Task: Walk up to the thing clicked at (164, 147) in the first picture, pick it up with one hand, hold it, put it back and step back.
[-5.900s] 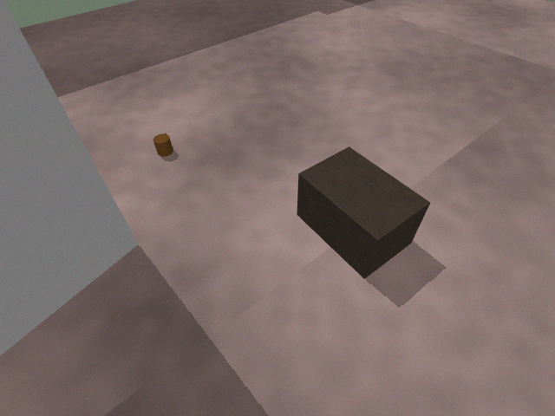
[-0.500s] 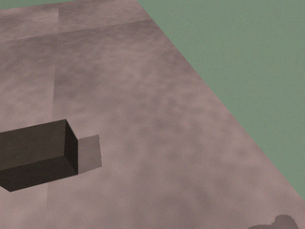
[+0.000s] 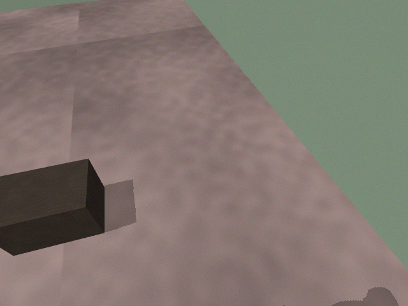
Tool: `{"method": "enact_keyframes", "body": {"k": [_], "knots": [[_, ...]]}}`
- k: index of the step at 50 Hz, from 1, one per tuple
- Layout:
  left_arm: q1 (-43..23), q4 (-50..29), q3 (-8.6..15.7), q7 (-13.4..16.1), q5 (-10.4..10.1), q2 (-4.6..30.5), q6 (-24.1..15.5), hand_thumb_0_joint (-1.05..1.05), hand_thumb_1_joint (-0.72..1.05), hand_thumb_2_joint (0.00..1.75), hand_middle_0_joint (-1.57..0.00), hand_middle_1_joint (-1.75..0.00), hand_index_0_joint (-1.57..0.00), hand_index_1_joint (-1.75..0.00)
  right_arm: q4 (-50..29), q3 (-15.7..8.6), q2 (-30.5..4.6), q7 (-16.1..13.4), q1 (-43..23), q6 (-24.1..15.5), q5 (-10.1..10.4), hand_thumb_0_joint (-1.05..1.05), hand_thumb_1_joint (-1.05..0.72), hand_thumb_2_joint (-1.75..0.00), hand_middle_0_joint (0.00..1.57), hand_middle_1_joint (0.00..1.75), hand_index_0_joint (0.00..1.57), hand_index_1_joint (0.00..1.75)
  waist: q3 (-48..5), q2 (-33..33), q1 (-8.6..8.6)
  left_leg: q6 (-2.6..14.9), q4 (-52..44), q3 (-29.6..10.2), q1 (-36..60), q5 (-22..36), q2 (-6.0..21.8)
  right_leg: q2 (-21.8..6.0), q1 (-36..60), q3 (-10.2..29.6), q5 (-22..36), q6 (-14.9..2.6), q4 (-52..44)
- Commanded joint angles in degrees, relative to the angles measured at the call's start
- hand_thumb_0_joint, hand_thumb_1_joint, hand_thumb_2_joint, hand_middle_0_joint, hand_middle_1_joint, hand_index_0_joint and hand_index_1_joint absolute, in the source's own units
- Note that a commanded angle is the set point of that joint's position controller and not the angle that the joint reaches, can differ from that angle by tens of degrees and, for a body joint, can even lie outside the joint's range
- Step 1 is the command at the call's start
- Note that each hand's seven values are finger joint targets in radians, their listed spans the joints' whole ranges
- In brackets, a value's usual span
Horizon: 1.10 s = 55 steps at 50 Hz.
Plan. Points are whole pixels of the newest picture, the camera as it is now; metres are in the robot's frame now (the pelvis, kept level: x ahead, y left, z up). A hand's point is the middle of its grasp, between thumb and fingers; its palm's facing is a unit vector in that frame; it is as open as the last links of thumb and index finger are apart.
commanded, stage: stand
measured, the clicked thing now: out of the picture -0.01 +1.76 -0.73
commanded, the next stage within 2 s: walk up in 0.20 s
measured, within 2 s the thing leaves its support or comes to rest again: neither
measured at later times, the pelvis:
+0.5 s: pelvis +0.05 -0.03 -0.02, yaw -2 degrees
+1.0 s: pelvis +0.21 +0.02 -0.02, yaw -2 degrees
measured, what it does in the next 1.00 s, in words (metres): walks ahead: left foot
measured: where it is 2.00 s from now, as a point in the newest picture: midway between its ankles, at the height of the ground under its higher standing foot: (209, 288)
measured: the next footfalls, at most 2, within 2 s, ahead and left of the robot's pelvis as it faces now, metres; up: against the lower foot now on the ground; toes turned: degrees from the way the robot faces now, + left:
left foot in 0.82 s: +0.33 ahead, +0.11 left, +0.00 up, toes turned +3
right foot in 1.24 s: +0.39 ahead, -0.13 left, +0.00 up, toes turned -4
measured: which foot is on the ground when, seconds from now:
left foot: down 0.00-0.44, up 0.46-0.80, down 0.82-1.00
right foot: down 0.00-0.84, up 0.86-1.00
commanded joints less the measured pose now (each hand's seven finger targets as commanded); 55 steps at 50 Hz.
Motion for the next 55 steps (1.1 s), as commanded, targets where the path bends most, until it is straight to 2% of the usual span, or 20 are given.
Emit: {"method": "enact_keyframes", "body": {"k": [1, 9, 10, 11, 13, 15, 16, 20, 21, 22, 23, 28, 37, 40, 41, 42, 43, 46, 48, 55], "knots": [[-1.9, -3.4, 2.2, 0.8, 0.2, 12.5, -1.3, 0.00, 0.90, 0.90, -0.20, -0.30, -0.20, -0.30, -3.4, -2.3, -12.4, -0.8, -1.8, -0.9, 0.0, 0.00, -0.90, -0.90, 0.20, 0.30, 0.20, 0.30, -4.9, 0.4, -0.33, 2.26, -2.5, -4.6, 1.5, 5.3, 6.1, -6.1, -1.1, 4.2, 9.0, -2.44, -2.7], [-1.5, -3.5, 2.0, 0.8, 0.2, 12.2, -1.3, 0.00, 0.90, 0.90, -0.20, -0.30, -0.20, -0.30, -3.3, -2.4, -12.6, -0.8, -2.2, -1.0, 0.1, 0.00, -0.90, -0.90, 0.20, 0.30, 0.20, 0.30, -4.9, 0.7, -0.06, 2.22, -2.6, -5.0, 1.9, 6.6, 6.2, -5.9, -1.3, 3.7, 9.4, -2.37, -2.6], [1.9, -5.9, 4.9, -0.4, 0.8, 15.8, -1.8, 0.00, 0.90, 0.90, -0.20, -0.30, -0.20, -0.30, -6.8, -4.9, -16.0, 0.3, 1.3, -1.6, -0.9, 0.00, -0.90, -0.90, 0.20, 0.30, 0.20, 0.30, -9.6, 0.5, -0.35, 5.61, 1.4, -4.3, 4.1, -19.0, 3.8, -1.9, -0.9, 3.3, -16.1, -4.42, 0.5], [1.8, -5.9, 5.1, -0.9, 1.4, 15.9, -1.8, 0.00, 0.90, 0.90, -0.20, -0.30, -0.20, -0.30, -6.3, -5.3, -16.4, 0.7, 2.7, -1.7, -1.3, 0.00, -0.90, -0.90, 0.20, 0.30, 0.20, 0.30, -6.1, 1.5, -0.60, 6.64, 0.8, -6.4, 2.3, -29.1, 4.8, -2.1, -7.1, 4.4, -24.7, -5.02, 2.2], [-2.2, -8.2, 5.4, -1.7, 1.7, 13.8, -1.7, 0.00, 0.90, 0.90, -0.20, -0.30, -0.20, -0.30, -7.1, -6.4, -17.0, 1.0, 4.7, -1.5, -1.4, 0.00, -0.90, -0.90, 0.20, 0.30, 0.20, 0.30, 3.1, 5.4, -2.81, 9.69, -5.2, -13.7, 1.0, -35.1, 10.1, 0.0, -19.7, 1.4, -23.0, -4.31, 9.7], [-3.4, -10.0, 5.4, -1.8, 1.6, 12.8, -2.2, 0.00, 0.90, 0.90, -0.20, -0.30, -0.20, -0.30, -8.5, -7.8, -19.3, 0.9, 5.6, -2.2, -1.6, 0.00, -0.90, -0.90, 0.20, 0.30, 0.20, 0.30, 7.3, 9.3, -3.86, 15.45, -10.8, -21.9, 3.6, -24.1, 20.0, -1.6, -26.6, -1.3, -15.7, -2.61, 21.9], [-3.2, -10.7, 5.5, -2.0, 1.6, 13.4, -2.6, 0.00, 0.90, 0.90, -0.20, -0.30, -0.20, -0.30, -9.4, -7.8, -18.5, 1.0, 6.4, -2.5, -1.7, 0.00, -0.90, -0.90, 0.20, 0.30, 0.20, 0.30, 5.6, 6.4, -3.47, 16.39, -10.1, -21.3, 3.8, -20.8, 19.7, -2.8, -25.3, -0.5, -16.8, -2.40, 22.4], [12.7, -7.2, 6.9, -2.6, 1.2, 12.5, -3.5, 0.00, 0.90, 0.90, -0.20, -0.30, -0.20, -0.30, -14.6, -7.2, -16.2, 2.0, -3.4, -1.5, -1.6, 0.00, -0.90, -0.90, 0.20, 0.30, 0.20, 0.30, -1.0, 8.2, 5.68, 9.69, 4.8, -4.2, -8.9, -13.4, 9.5, -0.7, 3.3, -5.0, -4.5, -2.89, 5.1], [18.9, -5.2, 8.3, -1.8, 1.6, 15.1, -3.9, 0.00, 0.90, 0.90, -0.20, -0.30, -0.20, -0.30, -15.6, -5.9, -12.3, 2.1, -2.5, -1.2, -1.6, 0.00, -0.90, -0.90, 0.20, 0.30, 0.20, 0.30, -3.8, -2.3, 7.83, 7.29, 19.3, 0.9, -15.9, -13.7, 4.3, 0.1, 13.7, -3.0, -4.4, -2.30, 1.5], [22.0, -6.2, 10.1, -0.8, 2.5, 21.9, -4.4, 0.00, 0.90, 0.90, -0.20, -0.30, -0.20, -0.30, -18.1, -4.2, -7.8, 2.2, -1.3, -1.3, -0.9, 0.00, -0.90, -0.90, 0.20, 0.30, 0.20, 0.30, -2.5, -19.3, 8.93, 3.76, 37.1, 3.1, -32.7, -23.5, -4.2, -14.0, 17.3, 24.1, -20.9, -6.52, -8.8], [16.7, -9.1, 9.9, -0.9, 2.2, 24.2, -4.4, 0.00, 0.90, 0.90, -0.20, -0.30, -0.20, -0.30, -17.9, -5.3, -12.3, 1.7, -1.3, -0.8, -0.7, 0.00, -0.90, -0.90, 0.20, 0.30, 0.20, 0.30, 1.6, -10.2, 7.05, 3.38, 41.0, -8.2, -32.1, -22.9, -3.0, -22.0, 7.6, 35.4, -27.6, -12.98, -12.8], [7.9, -14.6, 7.6, -0.4, 0.2, 16.5, -5.3, 0.00, 0.90, 0.90, -0.20, -0.30, -0.20, -0.30, -13.7, -6.1, -14.3, 2.3, 9.2, -1.3, 0.0, 0.00, -0.90, -0.90, 0.20, 0.30, 0.20, 0.30, 3.2, -5.2, 0.29, 2.13, 37.9, -10.8, -26.2, -8.3, 1.0, -12.9, 3.7, 9.5, 0.6, -11.09, -8.3], [12.6, -18.0, 7.9, -0.4, 0.5, 18.0, -5.0, 0.00, 0.90, 0.90, -0.20, -0.30, -0.20, -0.30, -20.0, -6.6, -12.5, 4.0, 2.5, -1.7, -0.9, 0.00, -0.90, -0.90, 0.20, 0.30, 0.20, 0.30, 2.0, -6.3, 3.07, 2.82, 17.3, -0.4, -17.8, -0.5, 1.4, -12.9, 2.1, -0.3, 16.5, -11.55, 0.0], [10.5, -19.4, 7.4, -0.3, 0.6, 17.8, -4.8, 0.00, 0.90, 0.90, -0.20, -0.30, -0.20, -0.30, -17.8, -8.0, -14.2, 3.7, 13.5, -2.2, -1.0, 0.00, -0.90, -0.90, 0.20, 0.30, 0.20, 0.30, -2.4, -1.9, -4.14, 5.28, 13.2, 1.3, 1.4, 1.7, -0.6, -10.5, -7.5, -3.0, 17.8, -9.62, 14.9], [13.6, -19.6, 6.1, -0.2, 0.4, 14.3, -4.6, 0.00, 0.90, 0.90, -0.20, -0.30, -0.20, -0.30, -16.4, -9.5, -17.6, 3.1, 20.4, -2.7, -1.5, 0.00, -0.90, -0.90, 0.20, 0.30, 0.20, 0.30, -6.5, 8.4, -6.90, 7.58, 10.0, -3.3, 11.6, -5.6, 1.4, -5.4, -14.7, -6.2, 12.7, -7.51, 31.3], [16.9, -20.2, 5.3, -0.3, -0.6, 9.9, -4.4, 0.00, 0.90, 0.90, -0.20, -0.30, -0.20, -0.30, -17.5, -10.6, -22.1, 2.4, 23.6, -3.1, -2.0, 0.00, -0.90, -0.90, 0.20, 0.30, 0.20, 0.30, -8.5, 20.7, -6.65, 12.66, 1.9, -30.8, 16.2, -15.6, 16.4, 5.1, -27.4, -6.5, -13.8, -4.28, 47.3], [15.6, -19.6, 6.5, 0.3, -0.3, 15.7, -4.1, 0.00, 0.90, 0.90, -0.20, -0.30, -0.20, -0.30, -19.2, -10.6, -23.2, 2.3, 20.4, -3.1, 0.5, 0.00, -0.90, -0.90, 0.20, 0.30, 0.20, 0.30, -9.4, 11.9, -6.03, 17.37, -6.2, -42.7, 7.4, -25.0, 21.5, 4.1, -25.5, 2.3, -23.2, -5.57, 52.4], [19.2, -16.7, 6.4, -0.4, -0.5, 16.9, -3.6, 0.00, 0.90, 0.90, -0.20, -0.30, -0.20, -0.30, -22.6, -8.5, -18.3, 1.9, 9.0, -3.1, 0.5, 0.00, -0.90, -0.90, 0.20, 0.30, 0.20, 0.30, 0.4, 7.3, 0.44, 13.47, -6.5, -25.4, -6.2, -25.8, 16.8, -2.0, -24.5, 3.7, -13.9, -4.99, 49.1], [20.7, -15.4, 6.4, -1.1, -0.1, 15.6, -3.6, 0.00, 0.90, 0.90, -0.20, -0.30, -0.20, -0.30, -22.5, -7.4, -16.3, 1.8, 9.5, -3.6, 0.4, 0.00, -0.90, -0.90, 0.20, 0.30, 0.20, 0.30, 0.2, 8.3, 0.50, 12.68, -6.1, -16.0, -9.6, -15.3, 13.5, -2.7, -20.1, 1.2, -11.0, -3.54, 42.4], [15.7, -17.2, 6.7, -2.0, 1.2, 13.6, -3.7, 0.00, 0.90, 0.90, -0.20, -0.30, -0.20, -0.30, -24.2, -7.7, -17.6, 2.3, 10.6, -3.5, -0.3, 0.00, -0.90, -0.90, 0.20, 0.30, 0.20, 0.30, 1.5, 9.6, -0.51, 14.54, -5.6, -11.7, -13.2, -17.7, 13.4, -3.3, -16.0, -4.7, -7.0, -1.82, 22.8]]}}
